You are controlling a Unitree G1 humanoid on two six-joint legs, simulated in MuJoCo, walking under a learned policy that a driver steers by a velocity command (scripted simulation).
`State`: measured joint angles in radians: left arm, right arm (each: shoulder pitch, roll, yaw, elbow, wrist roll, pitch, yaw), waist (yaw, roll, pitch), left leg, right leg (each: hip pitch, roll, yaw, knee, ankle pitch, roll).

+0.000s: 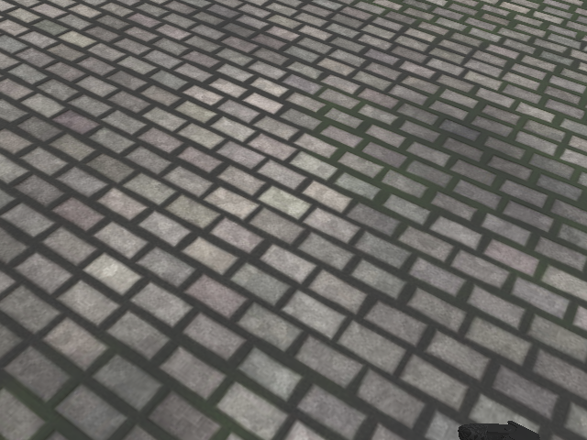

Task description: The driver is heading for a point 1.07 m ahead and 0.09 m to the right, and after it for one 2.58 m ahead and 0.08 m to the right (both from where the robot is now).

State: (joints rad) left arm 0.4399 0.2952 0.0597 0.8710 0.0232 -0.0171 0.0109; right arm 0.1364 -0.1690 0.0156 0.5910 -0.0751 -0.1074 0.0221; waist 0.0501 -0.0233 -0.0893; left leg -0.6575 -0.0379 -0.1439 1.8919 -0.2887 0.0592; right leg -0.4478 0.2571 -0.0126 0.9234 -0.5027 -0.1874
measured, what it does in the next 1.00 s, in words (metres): climbs: left foot, then right foot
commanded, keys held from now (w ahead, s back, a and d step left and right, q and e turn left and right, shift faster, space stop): w+e+shift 0.30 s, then w+shift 0.18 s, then w+q+shift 0.44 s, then q+shift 0.08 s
